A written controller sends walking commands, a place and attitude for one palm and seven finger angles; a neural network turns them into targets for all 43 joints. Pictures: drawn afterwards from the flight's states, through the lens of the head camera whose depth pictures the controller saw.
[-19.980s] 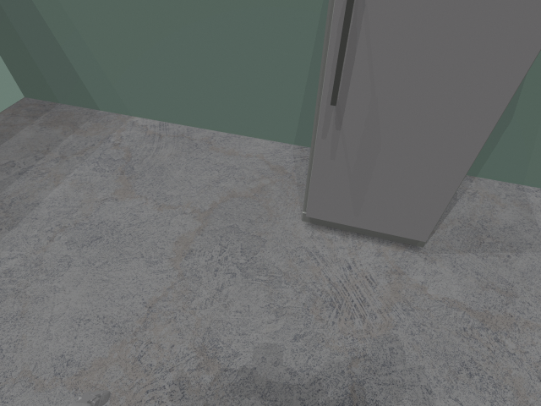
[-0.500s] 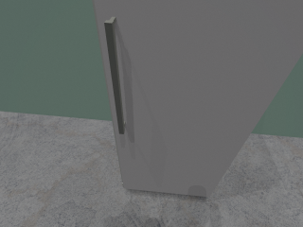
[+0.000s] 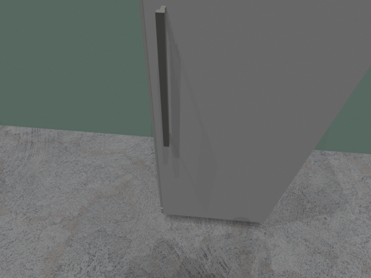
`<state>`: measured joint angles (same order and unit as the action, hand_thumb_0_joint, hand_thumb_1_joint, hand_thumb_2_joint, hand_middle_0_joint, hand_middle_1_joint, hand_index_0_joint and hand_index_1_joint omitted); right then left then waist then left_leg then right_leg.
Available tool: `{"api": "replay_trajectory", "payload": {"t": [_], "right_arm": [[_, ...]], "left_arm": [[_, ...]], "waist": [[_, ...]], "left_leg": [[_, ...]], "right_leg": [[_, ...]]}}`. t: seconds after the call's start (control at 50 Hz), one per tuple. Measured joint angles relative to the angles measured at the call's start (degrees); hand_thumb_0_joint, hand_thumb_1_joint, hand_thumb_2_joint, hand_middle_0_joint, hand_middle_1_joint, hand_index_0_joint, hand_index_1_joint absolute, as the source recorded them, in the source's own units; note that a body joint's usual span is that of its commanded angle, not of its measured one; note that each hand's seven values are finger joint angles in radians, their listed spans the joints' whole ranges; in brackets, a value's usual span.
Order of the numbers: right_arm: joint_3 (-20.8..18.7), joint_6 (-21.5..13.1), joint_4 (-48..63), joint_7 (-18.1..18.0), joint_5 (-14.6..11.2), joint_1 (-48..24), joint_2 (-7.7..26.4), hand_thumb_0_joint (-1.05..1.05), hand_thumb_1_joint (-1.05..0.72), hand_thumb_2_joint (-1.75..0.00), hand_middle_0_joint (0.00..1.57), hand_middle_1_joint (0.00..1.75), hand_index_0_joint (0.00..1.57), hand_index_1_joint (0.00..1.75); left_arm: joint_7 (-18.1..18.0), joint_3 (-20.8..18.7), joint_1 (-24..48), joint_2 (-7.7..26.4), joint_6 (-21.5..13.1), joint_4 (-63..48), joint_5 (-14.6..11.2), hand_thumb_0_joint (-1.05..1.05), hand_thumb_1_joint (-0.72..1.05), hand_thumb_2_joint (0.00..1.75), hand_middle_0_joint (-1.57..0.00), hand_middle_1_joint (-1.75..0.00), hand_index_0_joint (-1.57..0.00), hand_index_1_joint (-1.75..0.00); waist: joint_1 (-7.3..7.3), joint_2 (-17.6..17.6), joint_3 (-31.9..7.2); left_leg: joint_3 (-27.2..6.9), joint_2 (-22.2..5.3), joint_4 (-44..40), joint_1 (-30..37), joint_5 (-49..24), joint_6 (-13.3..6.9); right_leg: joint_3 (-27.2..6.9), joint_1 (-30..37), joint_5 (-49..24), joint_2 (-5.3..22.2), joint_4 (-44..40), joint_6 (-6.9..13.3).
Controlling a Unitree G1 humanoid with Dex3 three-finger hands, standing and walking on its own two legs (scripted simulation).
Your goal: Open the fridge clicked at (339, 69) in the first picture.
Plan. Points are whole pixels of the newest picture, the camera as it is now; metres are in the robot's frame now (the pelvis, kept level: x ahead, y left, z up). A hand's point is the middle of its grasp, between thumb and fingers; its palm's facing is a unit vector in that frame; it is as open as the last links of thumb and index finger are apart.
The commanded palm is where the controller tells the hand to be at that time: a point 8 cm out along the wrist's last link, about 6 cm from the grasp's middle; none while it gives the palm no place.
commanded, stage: look again from close up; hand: left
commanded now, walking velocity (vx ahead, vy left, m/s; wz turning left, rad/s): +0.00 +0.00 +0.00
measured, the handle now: (165, 90) +0.54 +0.09 +0.13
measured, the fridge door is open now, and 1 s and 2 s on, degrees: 0 0 0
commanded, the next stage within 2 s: none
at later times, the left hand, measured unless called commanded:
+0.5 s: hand out of the picture -0.04 +0.17 -0.18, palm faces +0.05 -0.98 -0.19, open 7.4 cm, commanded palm none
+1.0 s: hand out of the picture -0.05 +0.20 -0.17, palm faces +0.06 -0.97 -0.24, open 7.4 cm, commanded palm none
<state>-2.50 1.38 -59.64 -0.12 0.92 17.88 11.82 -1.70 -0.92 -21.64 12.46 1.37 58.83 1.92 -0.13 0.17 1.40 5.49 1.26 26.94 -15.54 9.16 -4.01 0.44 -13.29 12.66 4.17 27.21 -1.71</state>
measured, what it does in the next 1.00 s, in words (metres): stands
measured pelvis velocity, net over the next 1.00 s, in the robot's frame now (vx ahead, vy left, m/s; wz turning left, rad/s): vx -0.04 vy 0.00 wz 0.02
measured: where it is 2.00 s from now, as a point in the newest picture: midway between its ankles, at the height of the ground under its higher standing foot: outside the picture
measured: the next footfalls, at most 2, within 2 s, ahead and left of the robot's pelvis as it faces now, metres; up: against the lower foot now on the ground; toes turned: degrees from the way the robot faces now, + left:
right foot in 1.06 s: +0.02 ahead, -0.13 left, +0.00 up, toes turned -1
left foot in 1.26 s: +0.00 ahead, +0.11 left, +0.00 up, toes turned -1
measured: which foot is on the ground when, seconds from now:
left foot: down 0.00-1.00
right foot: down 0.00-0.94, up 0.96-1.00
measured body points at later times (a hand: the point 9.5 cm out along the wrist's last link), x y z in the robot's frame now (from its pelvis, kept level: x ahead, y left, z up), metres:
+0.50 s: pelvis -0.02 -0.01 +0.00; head -0.03 +0.00 +0.45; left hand -0.04 +0.22 -0.16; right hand +0.01 -0.24 -0.16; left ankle +0.07 +0.07 -0.74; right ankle +0.04 -0.17 -0.73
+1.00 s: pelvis -0.04 +0.00 +0.00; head -0.05 +0.00 +0.45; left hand -0.06 +0.25 -0.16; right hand -0.01 -0.26 -0.15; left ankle +0.07 +0.07 -0.73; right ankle +0.01 -0.15 -0.72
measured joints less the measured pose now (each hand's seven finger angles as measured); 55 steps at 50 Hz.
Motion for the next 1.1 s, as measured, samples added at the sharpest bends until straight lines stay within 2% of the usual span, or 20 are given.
{"api": "replay_trajectory", "payload": {"t": [0.16, 0.4, 0.5, 0.62, 0.68, 0.8, 0.9, 0.96, 1.02, 1.06, 1.1], "right_arm": [[-0.1, 0.0, -0.6, -0.1, -0.1, -0.7, -0.2, 0.01, -0.91, -0.9, 0.2, 0.3, 0.2, 0.3], [0.1, -0.3, -0.8, -0.3, -0.1, -2.3, -1.7, 0.01, -0.91, -0.9, 0.2, 0.3, 0.2, 0.3], [0.2, -0.6, -0.9, -0.2, -0.1, -2.3, -2.0, 0.01, -0.91, -0.9, 0.2, 0.3, 0.2, 0.3], [0.0, 0.1, -1.1, -0.1, 0.1, -1.9, -2.0, 0.01, -0.91, -0.9, 0.2, 0.3, 0.2, 0.3], [-0.1, 0.2, -1.0, -0.2, 0.1, -2.2, -1.9, 0.01, -0.91, -0.9, 0.21, 0.3, 0.2, 0.3], [-0.4, 0.1, -0.8, -0.2, 0.0, -2.6, -1.2, 0.01, -0.91, -0.9, 0.21, 0.3, 0.2, 0.3], [-0.6, -0.3, -1.1, -0.2, 0.1, -2.6, -0.3, 0.01, -0.91, -0.9, 0.21, 0.3, 0.2, 0.3], [-0.7, 0.0, -1.4, -0.2, 0.2, -2.9, 0.4, 0.01, -0.91, -0.9, 0.21, 0.3, 0.2, 0.3], [-0.9, 0.8, -1.9, -0.2, 0.3, -3.8, 1.5, 0.01, -0.91, -0.9, 0.21, 0.3, 0.2, 0.3], [-1.0, 1.3, -1.8, -0.1, 0.3, -4.6, 2.2, 0.01, -0.91, -0.9, 0.21, 0.3, 0.2, 0.3], [-1.2, 1.5, -1.3, -0.1, -0.1, -6.2, 3.0, 0.01, -0.91, -0.9, 0.21, 0.3, 0.2, 0.3]], "left_arm": [[0.0, 0.4, -2.3, -1.7, -0.2, 2.0, -0.1, 0.0, 0.91, 0.9, -0.2, -0.29, -0.2, -0.3], [0.1, 0.3, -0.4, -3.2, -0.8, 1.7, 0.0, 0.0, 0.91, 0.9, -0.2, -0.29, -0.2, -0.3], [0.0, 0.3, 0.5, -3.1, -1.0, 1.5, -0.1, 0.0, 0.91, 0.9, -0.2, -0.29, -0.2, -0.3], [-0.1, -0.1, 1.1, -2.9, -0.7, 0.8, 0.3, 0.0, 0.91, 0.9, -0.2, -0.29, -0.2, -0.3], [0.0, -0.3, 1.2, -2.8, -0.9, 0.6, 0.2, 0.0, 0.91, 0.9, -0.2, -0.29, -0.2, -0.3], [0.3, -0.4, 0.7, -2.6, -0.6, 1.3, -0.1, 0.0, 0.91, 0.9, -0.2, -0.29, -0.2, -0.3], [0.6, -0.8, 1.7, -1.8, 0.0, 1.9, -0.1, 0.0, 0.91, 0.9, -0.2, -0.29, -0.2, -0.3], [0.8, -1.2, 2.7, -1.1, 0.1, 1.5, 0.1, 0.0, 0.91, 0.9, -0.2, -0.29, -0.2, -0.3], [0.9, -1.8, 2.6, -0.7, 0.1, 0.8, 0.1, 0.0, 0.91, 0.9, -0.2, -0.29, -0.2, -0.3], [0.9, -1.9, 1.3, -0.3, -0.4, 0.4, 0.1, 0.0, 0.91, 0.9, -0.2, -0.29, -0.2, -0.3], [0.5, -1.6, 0.6, -0.3, -0.8, 1.1, 0.1, 0.0, 0.91, 0.9, -0.2, -0.29, -0.2, -0.3]], "waist": [[-0.27, 0.4, -0.5], [-0.42, 0.3, -0.7], [-0.09, 0.2, -0.5], [0.02, 0.4, -1.2], [-0.06, 0.4, -0.5], [0.07, 0.8, 0.7], [0.31, 0.8, 1.1], [-0.06, 0.7, 1.2], [-0.84, 1.3, 0.9], [-1.55, 1.0, 0.1], [-1.91, 1.4, 0.2]], "left_leg": [[-0.7, -0.5, 0.7, -1.4, 0.4, 0.6], [-1.1, -0.4, 1.7, -2.9, 0.9, 0.8], [-1.1, -0.5, 2.0, -2.8, -1.0, 0.7], [-1.4, -0.2, 1.2, -3.0, 1.4, 0.8], [-1.3, 0.0, 0.6, -3.1, 1.4, 1.1], [-1.4, 0.1, 2.1, -4.0, 2.5, 1.4], [-1.5, -0.2, 2.9, -4.2, 2.1, 0.9], [-1.2, -0.2, 1.6, -3.9, 1.1, 0.3], [-0.7, -0.4, 0.1, -3.3, -1.2, -0.1], [0.2, -0.1, 0.2, -3.5, -0.9, 0.1], [0.1, -0.2, 2.3, -4.4, 2.8, 1.6]], "right_leg": [[-0.5, -0.9, 0.6, -1.1, 0.0, -0.4], [-1.2, -2.3, 0.4, -1.6, 1.1, -0.1], [-1.4, -2.2, -1.0, -1.8, 1.5, -0.5], [-1.7, -2.6, 3.1, -2.0, 1.6, 0.3], [-2.1, -3.0, 2.1, -2.0, 1.2, 0.7], [-2.4, -3.3, 0.0, -2.1, 1.2, 0.0], [-2.4, -3.6, 2.2, -2.4, 2.4, 0.1], [-2.3, -4.6, 6.2, -2.4, 4.9, 1.4], [0.2, -3.9, 7.8, -2.7, 10.0, 2.2], [1.1, -0.3, 8.3, -2.9, 6.0, 2.8], [0.5, 0.4, 2.6, -3.3, 3.0, 2.7]]}}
